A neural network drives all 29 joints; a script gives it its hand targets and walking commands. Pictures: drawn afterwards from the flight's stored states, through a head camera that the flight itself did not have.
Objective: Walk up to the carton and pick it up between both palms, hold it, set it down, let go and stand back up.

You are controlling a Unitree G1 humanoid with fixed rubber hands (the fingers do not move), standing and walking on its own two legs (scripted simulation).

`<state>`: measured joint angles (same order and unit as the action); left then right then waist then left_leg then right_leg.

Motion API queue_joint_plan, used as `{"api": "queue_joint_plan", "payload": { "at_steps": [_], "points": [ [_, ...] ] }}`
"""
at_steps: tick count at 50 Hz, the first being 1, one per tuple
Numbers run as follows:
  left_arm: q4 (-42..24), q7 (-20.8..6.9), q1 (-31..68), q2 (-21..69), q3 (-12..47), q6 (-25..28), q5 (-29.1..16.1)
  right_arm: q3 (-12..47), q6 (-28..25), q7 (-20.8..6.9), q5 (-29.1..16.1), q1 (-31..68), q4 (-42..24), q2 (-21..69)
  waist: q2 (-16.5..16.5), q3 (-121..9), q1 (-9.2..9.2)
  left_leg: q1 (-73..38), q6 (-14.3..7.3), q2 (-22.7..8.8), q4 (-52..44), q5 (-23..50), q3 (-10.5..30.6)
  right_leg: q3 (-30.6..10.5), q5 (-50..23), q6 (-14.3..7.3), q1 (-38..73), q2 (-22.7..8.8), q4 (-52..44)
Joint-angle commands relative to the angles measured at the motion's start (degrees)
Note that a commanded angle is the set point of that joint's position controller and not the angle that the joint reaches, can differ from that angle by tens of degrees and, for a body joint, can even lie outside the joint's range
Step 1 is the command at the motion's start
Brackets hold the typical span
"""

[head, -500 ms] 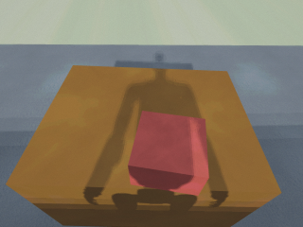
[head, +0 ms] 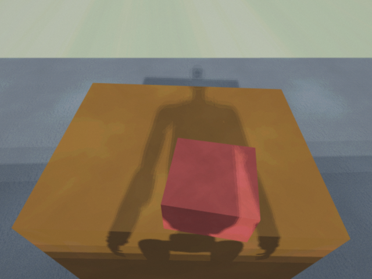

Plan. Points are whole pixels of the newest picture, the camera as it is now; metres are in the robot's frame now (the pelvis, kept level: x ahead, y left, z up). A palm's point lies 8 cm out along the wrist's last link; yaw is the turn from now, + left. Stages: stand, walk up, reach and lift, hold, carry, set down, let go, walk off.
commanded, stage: stand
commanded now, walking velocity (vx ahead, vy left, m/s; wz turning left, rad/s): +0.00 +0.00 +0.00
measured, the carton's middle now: (210, 187) +0.40 -0.08 -0.10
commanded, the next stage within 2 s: none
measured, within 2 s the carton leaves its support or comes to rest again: neither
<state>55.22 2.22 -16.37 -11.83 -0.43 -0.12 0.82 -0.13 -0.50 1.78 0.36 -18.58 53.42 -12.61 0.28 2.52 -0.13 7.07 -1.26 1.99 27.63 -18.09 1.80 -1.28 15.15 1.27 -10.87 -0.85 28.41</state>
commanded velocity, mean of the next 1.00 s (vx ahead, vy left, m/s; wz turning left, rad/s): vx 0.00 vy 0.00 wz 0.00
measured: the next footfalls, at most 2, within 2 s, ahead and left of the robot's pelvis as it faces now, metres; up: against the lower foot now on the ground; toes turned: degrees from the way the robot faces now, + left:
none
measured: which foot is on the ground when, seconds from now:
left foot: down 0.00-1.00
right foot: down 0.00-1.00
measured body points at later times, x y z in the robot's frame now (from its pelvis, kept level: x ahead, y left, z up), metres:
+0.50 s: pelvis +0.00 +0.00 +0.00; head +0.00 -0.01 +0.45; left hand +0.04 +0.24 -0.14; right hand +0.04 -0.25 -0.15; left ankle -0.03 +0.11 -0.74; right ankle +0.00 -0.13 -0.74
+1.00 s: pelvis -0.02 -0.01 +0.00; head -0.02 -0.01 +0.45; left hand +0.01 +0.23 -0.14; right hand +0.01 -0.26 -0.15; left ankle -0.03 +0.11 -0.74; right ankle +0.00 -0.13 -0.74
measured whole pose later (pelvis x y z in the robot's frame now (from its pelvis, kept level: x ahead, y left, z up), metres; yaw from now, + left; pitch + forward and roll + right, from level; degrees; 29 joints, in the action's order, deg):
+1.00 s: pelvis -0.02 -0.01 +0.00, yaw +1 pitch -3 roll +0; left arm 56.3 2.1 -16.6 -11.3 -0.2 0.0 0.2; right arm 0.2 -0.6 2.0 0.1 -18.5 54.8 -12.2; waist 0.6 2.5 0.1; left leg 8.0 -0.2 1.4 27.4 -16.2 3.0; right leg 0.5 13.3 0.5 -11.0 -0.7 27.5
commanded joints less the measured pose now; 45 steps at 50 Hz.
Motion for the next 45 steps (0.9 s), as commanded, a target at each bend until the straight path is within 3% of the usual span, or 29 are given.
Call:
{"api": "queue_joint_plan", "payload": {
  "at_steps": [1, 5, 6, 7, 9, 10, 12, 14, 17, 19, 21, 22, 26, 28, 31, 33, 35, 42, 45],
  "points": [
    [-2.39, 0.13, -2.77, -7.8, -1.32, 0.84, -0.04, -1.43, -0.84, 0.26, 0.08, -2.18, -2.99, -8.04, -0.76, 2.26, -0.3, 4.31, -0.69, -6.34, -6.52, 14.97, 4.1, -2.52, -11.83, -1.38, 0.5, -3.91, -4.58],
    [-2.82, 0.19, -2.01, -7.24, -1.02, 0.75, -0.2, -1.3, -0.81, 0.25, -0.03, -4.01, -2.95, -7.82, 0.38, 2.42, 0.39, 5.66, -0.76, -6.58, -7.09, 14.04, 4.49, -2.23, -11.03, -1.76, 0.83, -3.53, -3.76],
    [-2.6, 0.21, -1.98, -7.28, -1.09, 0.67, -0.33, -1.33, -0.77, 0.28, -0.22, -3.86, -2.67, -7.71, -0.95, 1.76, 0.1, 5.37, -0.85, -6.72, -6.8, 13.65, 4.97, -2.43, -11.15, -1.58, 1.43, -3.66, -4.34],
    [-2.56, 0.16, -2.72, -7.1, -0.98, 0.71, -0.21, -1.46, -0.76, 0.32, -0.3, -3.84, -2.83, -8.18, 0.68, 1.8, -0.07, 5.91, -0.69, -6.31, -6.76, 13.46, 4.45, -2.11, -11.49, -1.5, 1.53, -3.74, -4.29],
    [-2.06, 0.3, -2.22, -7.71, -1.26, 0.67, -0.11, -1.23, -0.8, 0.31, 0.08, -3.04, -2.82, -7.46, -1.87, 2.4, 0.02, 5.1, -0.65, -6.44, -6.37, 15.09, 4.46, -2.03, -12.17, -1.75, 1.14, -4.1, -4.04],
    [-2.39, 0.26, -2.74, -7.06, -1.14, 0.81, -0.26, -1.34, -0.88, 0.34, 0.07, -3.08, -3.0, -7.97, 0.3, 0.01, -0.39, 3.82, -0.57, -6.24, -5.8, 16.72, 4.41, -2.27, -12.77, -1.71, 1.89, -3.87, -3.93],
    [-2.27, 0.39, -1.7, -7.6, -1.06, 0.91, -0.37, -1.15, -0.85, 0.36, -0.22, -3.26, -3.13, -7.69, -0.84, 1.13, 0.33, 4.63, -0.58, -6.41, -5.84, 16.59, 4.19, -2.46, -13.98, -1.78, 1.52, -3.92, -4.26],
    [-2.54, 0.38, -2.5, -7.14, -0.91, 0.84, -0.17, -1.47, -0.81, 0.49, -0.14, -3.9, -2.75, -7.54, 1.07, 0.85, -0.04, 5.39, -0.82, -6.57, -5.87, 16.24, 4.32, -1.79, -14.36, -1.63, 3.02, -4.18, -3.88],
    [-2.22, 0.37, -1.61, -7.65, -1.18, 0.67, -0.29, -1.21, -0.72, 0.49, -0.19, -3.79, -2.51, -7.4, -2.11, 1.81, 0.27, 4.84, -0.39, -6.51, -5.92, 17.58, 4.64, -2.19, -15.25, -1.76, 1.93, -4.19, -4.02],
    [-2.01, 0.3, -2.82, -6.55, -0.74, 0.67, -0.27, -1.51, -0.62, 0.43, -0.23, -3.08, -2.67, -7.77, 0.59, 0.53, 0.02, 3.88, -0.54, -6.36, -5.46, 16.71, 4.06, -1.67, -14.31, -1.58, 2.04, -4.19, -4.17],
    [-2.48, 0.35, -1.64, -7.27, -0.98, 0.61, -0.41, -1.32, -0.47, 0.4, -0.19, -3.42, -2.81, -7.32, 0.02, 2.01, 0.46, 5.43, -0.2, -6.18, -6.13, 15.29, 4.34, -2.35, -13.48, -1.81, 1.87, -4.14, -4.45],
    [-2.41, 0.36, -1.66, -7.15, -1.03, 0.61, -0.25, -1.31, -0.48, 0.5, 0.0, -3.19, -2.5, -7.44, 1.56, 2.5, 0.17, 5.89, -0.13, -6.11, -6.2, 15.29, 4.13, -1.99, -13.31, -1.52, 2.2, -4.33, -4.46],
    [-2.06, 0.33, -1.69, -7.26, -1.29, 0.46, -0.47, -1.19, -0.6, 0.44, -0.18, -2.61, -2.89, -7.54, -2.11, 1.78, -0.13, 5.35, -0.32, -6.23, -6.2, 13.54, 4.62, -1.55, -11.18, -1.54, 1.36, -4.14, -4.98],
    [-2.46, 0.28, -1.83, -7.53, -1.29, 0.45, -0.35, -1.0, -0.68, 0.49, -0.11, -2.69, -2.38, -7.41, 0.12, 0.74, -0.4, 5.3, -0.27, -6.3, -6.32, 14.55, 4.92, -2.22, -12.13, -1.79, 2.47, -4.44, -4.78],
    [-2.56, 0.15, -2.09, -7.1, -1.21, 0.58, -0.43, -1.17, -0.68, 0.47, -0.34, -3.32, -2.45, -7.54, -1.75, 1.95, 0.25, 5.74, -0.11, -6.47, -6.12, 13.58, 5.05, -1.85, -12.01, -1.61, 1.89, -4.28, -5.26],
    [-2.36, 0.22, -1.6, -6.98, -1.18, 0.7, -0.35, -1.46, -0.59, 0.52, -0.08, -3.06, -2.47, -7.57, 0.52, 2.78, 0.32, 5.03, 0.11, -6.18, -6.14, 15.25, 4.8, -2.26, -12.88, -1.6, 1.07, -4.56, -5.1],
    [-2.21, 0.16, -2.21, -7.67, -1.26, 0.65, -0.64, -1.07, -0.5, 0.43, -0.1, -3.34, -2.13, -6.94, -1.25, 2.49, 0.2, 5.47, -0.09, -6.56, -7.06, 12.21, 5.4, -2.29, -9.83, -1.79, 0.94, -4.4, -5.79],
    [-1.65, 0.18, -2.04, -7.31, -1.15, 0.65, -0.46, -1.23, -0.7, 0.38, -0.23, -2.81, -1.71, -6.84, 0.63, 2.84, 0.04, 6.59, 0.16, -6.23, -7.31, 10.77, 5.23, -2.05, -8.93, -1.24, 0.44, -4.49, -5.93],
    [-1.36, 0.12, -2.28, -7.33, -1.1, 0.69, -0.47, -0.97, -0.77, 0.41, -0.23, -3.31, -1.61, -7.31, -0.55, 2.83, 0.55, 6.91, -0.1, -6.55, -7.22, 10.0, 5.42, -2.56, -8.26, -1.66, 1.21, -4.85, -6.59]
  ]
}}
